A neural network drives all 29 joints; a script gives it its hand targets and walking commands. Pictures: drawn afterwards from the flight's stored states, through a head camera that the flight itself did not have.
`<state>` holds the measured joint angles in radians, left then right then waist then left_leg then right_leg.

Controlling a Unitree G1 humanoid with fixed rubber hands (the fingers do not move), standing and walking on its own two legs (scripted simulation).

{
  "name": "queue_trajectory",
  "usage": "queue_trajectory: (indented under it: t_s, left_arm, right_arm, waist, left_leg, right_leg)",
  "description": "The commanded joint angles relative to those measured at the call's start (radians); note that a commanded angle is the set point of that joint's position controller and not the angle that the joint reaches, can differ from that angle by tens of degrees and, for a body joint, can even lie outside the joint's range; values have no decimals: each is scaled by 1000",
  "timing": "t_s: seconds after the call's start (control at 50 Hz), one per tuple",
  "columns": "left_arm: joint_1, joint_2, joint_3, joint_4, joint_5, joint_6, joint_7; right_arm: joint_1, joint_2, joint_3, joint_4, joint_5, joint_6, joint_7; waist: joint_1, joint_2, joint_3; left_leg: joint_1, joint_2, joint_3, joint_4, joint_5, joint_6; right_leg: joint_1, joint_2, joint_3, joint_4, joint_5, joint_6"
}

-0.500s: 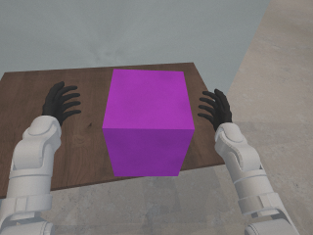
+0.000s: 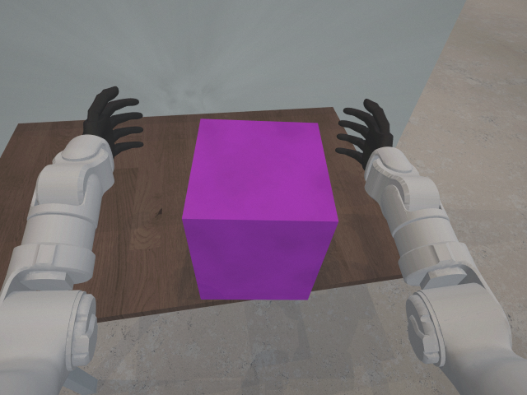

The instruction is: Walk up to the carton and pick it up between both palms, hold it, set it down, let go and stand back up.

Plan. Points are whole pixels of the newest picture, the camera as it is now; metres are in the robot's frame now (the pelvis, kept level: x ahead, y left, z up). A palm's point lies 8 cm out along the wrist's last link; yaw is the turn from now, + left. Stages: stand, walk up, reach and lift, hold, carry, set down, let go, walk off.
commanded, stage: reach and lift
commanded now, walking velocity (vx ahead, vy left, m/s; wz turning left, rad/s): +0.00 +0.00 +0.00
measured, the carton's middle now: (257, 214) +0.42 +0.02 +0.02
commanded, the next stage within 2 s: none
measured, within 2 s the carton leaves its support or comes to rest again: neither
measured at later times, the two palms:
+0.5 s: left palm (126, 209) +0.40 +0.23 +0.05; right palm (343, 209) +0.42 -0.13 +0.05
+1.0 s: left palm (144, 214) +0.40 +0.21 +0.04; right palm (342, 211) +0.41 -0.13 +0.05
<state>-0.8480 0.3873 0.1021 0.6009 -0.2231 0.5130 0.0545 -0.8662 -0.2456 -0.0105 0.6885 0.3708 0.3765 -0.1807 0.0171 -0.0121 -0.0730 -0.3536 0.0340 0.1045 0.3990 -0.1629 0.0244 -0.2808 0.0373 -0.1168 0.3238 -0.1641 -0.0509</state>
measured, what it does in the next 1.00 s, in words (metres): stands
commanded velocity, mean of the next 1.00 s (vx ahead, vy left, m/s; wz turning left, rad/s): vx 0.00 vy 0.00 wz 0.00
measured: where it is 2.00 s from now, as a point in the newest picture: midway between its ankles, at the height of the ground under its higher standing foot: outside the picture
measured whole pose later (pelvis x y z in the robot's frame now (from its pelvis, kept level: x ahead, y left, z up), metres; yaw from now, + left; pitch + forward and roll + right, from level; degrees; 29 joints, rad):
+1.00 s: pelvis -0.02 +0.00 -0.02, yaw +1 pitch +18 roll -2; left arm -0.87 0.21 0.07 1.25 -0.16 -0.25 0.05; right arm -0.82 -0.09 -0.12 1.08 0.15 -0.13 -0.15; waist 0.01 -0.01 -0.21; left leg -0.71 0.04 0.08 0.59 -0.20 0.03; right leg -0.64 0.02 -0.15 0.55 -0.22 -0.05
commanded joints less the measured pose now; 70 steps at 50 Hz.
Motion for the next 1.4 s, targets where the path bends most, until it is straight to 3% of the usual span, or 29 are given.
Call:
queue_trajectory:
  t_s: [0.0, 0.02, 0.04, 0.06, 0.1, 0.12, 0.18, 0.26, 0.32, 0.4, 0.46, 0.48, 0.54, 0.64, 0.72, 0.76, 0.82, 0.86, 0.9, 0.96, 0.98, 1.02, 1.12, 1.16, 1.22, 1.28, 1.3, 1.34, 1.38]
  left_arm:
    - [-461, 157, 64, -113, 41, -85, -21]
    - [-431, 168, 75, -202, 48, -99, -28]
    - [-369, 120, 58, -62, 72, -109, -47]
    - [-317, 87, 59, -11, 87, -129, -62]
    - [-321, 114, 90, -43, 122, -172, -76]
    - [-315, 86, 68, 67, 122, -196, -83]
    - [-348, 90, 69, -154, 119, -317, -62]
    - [-449, 115, 66, -148, 91, -440, -30]
    - [-473, 83, 32, -79, 65, -498, -25]
    - [-441, 74, 50, 75, 91, -603, -27]
    - [-474, 55, 56, 132, 126, -683, -27]
    - [-459, 35, 47, 171, 126, -703, -28]
    - [-482, 32, 47, 274, 137, -732, -38]
    - [-423, 1, 33, 439, 127, -751, -37]
    - [-485, -12, -24, 519, 67, -769, -29]
    - [-532, 2, -36, 484, 47, -801, -18]
    - [-605, -13, -53, 423, 40, -822, -2]
    - [-587, 4, -30, 451, 55, -821, -4]
    - [-639, -11, -24, 415, 57, -836, -3]
    - [-628, -87, -10, 397, 93, -843, 0]
    - [-613, -86, -5, 405, 118, -837, -6]
    - [-612, -88, 44, 424, 165, -831, -13]
    - [-596, -280, 100, 401, 316, -840, -28]
    - [-587, -465, 99, 427, 406, -834, -62]
    - [-511, -688, 158, 528, 554, -846, -134]
    - [-468, -773, 170, 526, 583, -834, -150]
    - [-466, -773, 171, 533, 579, -829, -147]
    - [-464, -779, 170, 488, 579, -814, -144]
    - [-485, -765, 166, 440, 571, -813, -141]
  right_arm:
    - [-484, -129, -27, -134, -24, -80, -1]
    - [-447, -136, -12, -180, -23, -94, -6]
    - [-393, -90, 2, -51, -32, -92, -6]
    - [-354, -70, 8, 7, -33, -99, -3]
    - [-349, -81, -9, -76, -58, -137, -10]
    - [-344, -50, -6, -13, -82, -149, -10]
    - [-336, -19, -24, -242, -102, -248, -17]
    - [-400, -13, -64, -311, -167, -329, -12]
    - [-379, 3, -101, -241, -210, -353, -11]
    - [-367, 47, -101, -154, -258, -422, 1]
    - [-349, 35, -126, -27, -273, -488, 15]
    - [-360, 43, -111, -35, -277, -512, 18]
    - [-384, 26, -123, 93, -277, -539, 20]
    - [-384, 15, -77, 205, -221, -559, 29]
    - [-461, -1, -50, 275, -179, -558, 36]
    - [-488, 5, -69, 203, -187, -575, 35]
    - [-514, 12, -102, 182, -203, -579, 42]
    - [-502, 41, -77, 177, -203, -568, 41]
    - [-545, 67, -102, 129, -227, -571, 38]
    - [-512, 155, -106, 165, -254, -550, 45]
    - [-484, 146, -129, 214, -286, -550, 45]
    - [-476, 155, -177, 233, -327, -558, 42]
    - [-510, 332, -241, 184, -488, -619, 72]
    - [-522, 520, -235, 207, -563, -641, 110]
    - [-454, 829, -230, 265, -746, -655, 177]
    - [-405, 913, -218, 263, -794, -667, 214]
    - [-412, 917, -216, 265, -812, -668, 218]
    - [-405, 905, -221, 252, -817, -672, 222]
    - [-375, 890, -235, 271, -840, -668, 218]
  waist:
    - [-11, 58, -585]
    - [-5, 58, -637]
    - [-34, 64, -521]
    - [-28, 54, -450]
    - [-16, 42, -485]
    - [-23, 25, -395]
    - [1, 95, -608]
    - [17, 109, -737]
    - [-12, 100, -769]
    - [27, 69, -883]
    - [11, 113, -931]
    - [25, 127, -932]
    - [0, 84, -849]
    - [19, 73, -729]
    - [8, 39, -650]
    - [5, 17, -732]
    - [5, 73, -847]
    - [12, 35, -844]
    - [14, 51, -918]
    - [14, 69, -899]
    - [-7, 87, -860]
    - [-7, 85, -854]
    - [15, 103, -864]
    - [27, 105, -803]
    - [49, 33, -653]
    - [73, 48, -644]
    - [64, 14, -612]
    - [72, 38, -602]
    - [56, 9, -561]
  left_leg:
    - [376, -15, -120, 65, 475, -37]
    - [390, -22, -110, 64, 536, -39]
    - [355, -19, -121, 64, 520, -37]
    - [346, -19, -123, 47, 483, -40]
    - [325, -28, -103, 22, 461, -39]
    - [274, -27, -108, 7, 392, -33]
    - [286, -36, -84, 46, 495, -54]
    - [295, -34, -84, 87, 498, -60]
    - [288, -21, -100, 107, 472, -67]
    - [203, -22, -87, 147, 489, -63]
    - [225, -11, -100, 181, 549, -80]
    - [239, -8, -100, 193, 568, -88]
    - [163, -13, -82, 184, 491, -83]
    - [103, -14, -89, 167, 442, -82]
    - [42, -13, -103, 147, 323, -73]
    - [42, -14, -98, 164, 327, -61]
    - [95, -9, -95, 186, 357, -85]
    - [82, -12, -93, 203, 367, -69]
    - [25, -18, -86, 201, 335, -69]
    - [9, -18, -88, 190, 309, -63]
    - [18, -18, -83, 191, 293, -67]
    - [21, -25, -84, 186, 321, -68]
    - [149, -16, -77, 171, 407, -83]
    - [152, -21, -61, 143, 416, -72]
    - [-7, -39, -21, 60, 301, -25]
    - [-44, -30, -21, 5, 272, -21]
    - [-14, -26, -17, 2, 282, -15]
    - [35, -25, -17, -2, 308, -27]
    - [77, -20, -18, -6, 319, -27]
  right_leg:
    - [170, 0, 94, 22, 379, 62]
    - [224, -1, 102, 21, 464, 69]
    - [199, -6, 99, 25, 427, 65]
    - [187, -7, 97, 10, 382, 64]
    - [243, -6, 92, 2, 394, 75]
    - [210, -12, 95, 0, 331, 76]
    - [250, -14, 97, 32, 441, 81]
    - [167, -15, 95, 52, 387, 75]
    - [99, -16, 83, 73, 334, 67]
    - [112, -22, 92, 118, 383, 66]
    - [50, -19, 80, 147, 390, 66]
    - [23, -19, 79, 149, 385, 60]
    - [39, -20, 82, 148, 352, 63]
    - [48, -27, 92, 142, 310, 52]
    - [-3, -31, 88, 132, 161, 46]
    - [-20, -39, 94, 153, 171, 54]
    - [-76, -28, 79, 166, 156, 48]
    - [-48, -36, 89, 175, 197, 57]
    - [-24, -50, 103, 191, 211, 55]
    - [-23, -54, 104, 195, 179, 49]
    - [-16, -49, 103, 193, 163, 48]
    - [-10, -51, 101, 184, 185, 52]
    - [-17, -33, 70, 152, 204, 36]
    - [31, -39, 74, 131, 236, 30]
    - [281, -58, 96, 130, 350, 57]
    - [395, -66, 100, 140, 399, 50]
    - [374, -58, 88, 132, 404, 56]
    - [353, -52, 90, 104, 370, 43]
    - [342, -49, 84, 84, 345, 44]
